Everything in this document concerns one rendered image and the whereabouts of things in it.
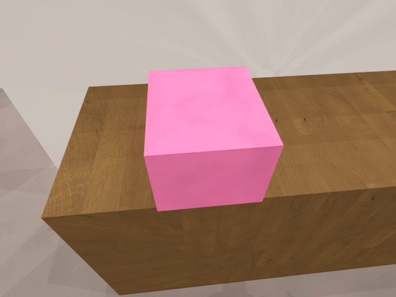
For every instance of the pedestal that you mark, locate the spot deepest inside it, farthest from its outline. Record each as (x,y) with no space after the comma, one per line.
(330,204)

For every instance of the carton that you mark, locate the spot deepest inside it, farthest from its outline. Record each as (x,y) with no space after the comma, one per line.
(209,139)

